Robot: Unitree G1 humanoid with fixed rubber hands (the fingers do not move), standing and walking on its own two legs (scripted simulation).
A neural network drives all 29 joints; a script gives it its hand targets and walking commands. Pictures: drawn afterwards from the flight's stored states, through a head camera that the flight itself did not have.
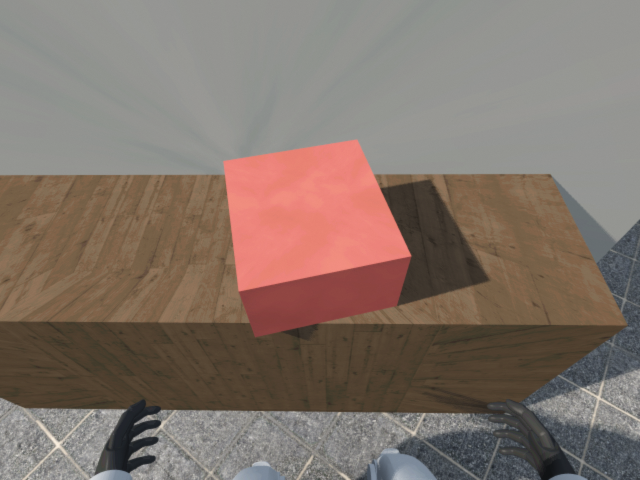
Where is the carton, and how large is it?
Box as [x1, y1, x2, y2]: [223, 140, 410, 336]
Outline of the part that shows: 357,140 223,161 238,290 255,336 396,305 410,259 410,254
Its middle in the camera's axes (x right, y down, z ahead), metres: -0.02 -0.02 +0.69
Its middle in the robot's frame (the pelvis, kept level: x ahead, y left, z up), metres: +0.53 +0.03 -0.07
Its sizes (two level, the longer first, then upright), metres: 0.279 0.252 0.152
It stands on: a pedestal, 0.58 m high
